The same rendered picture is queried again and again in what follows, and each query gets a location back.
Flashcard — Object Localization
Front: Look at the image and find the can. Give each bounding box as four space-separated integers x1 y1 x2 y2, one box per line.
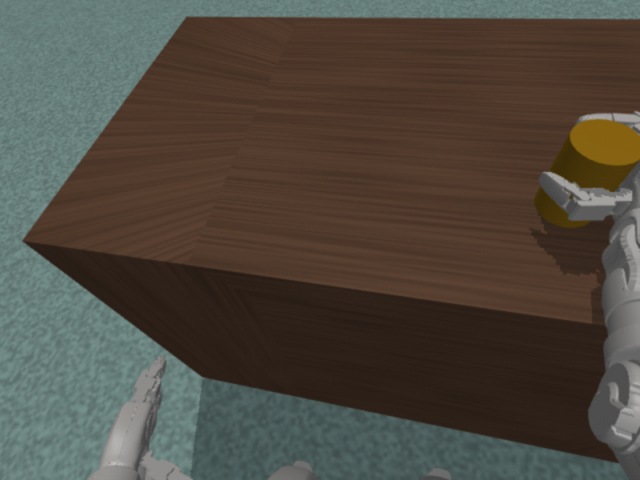
534 119 640 228

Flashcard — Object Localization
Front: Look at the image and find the left robot hand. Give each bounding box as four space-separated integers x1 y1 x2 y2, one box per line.
98 355 193 480

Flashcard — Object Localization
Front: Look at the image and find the right robot arm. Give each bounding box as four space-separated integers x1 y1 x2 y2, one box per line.
588 208 640 480

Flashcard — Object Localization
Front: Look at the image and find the right robot hand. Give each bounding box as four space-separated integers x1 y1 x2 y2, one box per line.
539 111 640 223

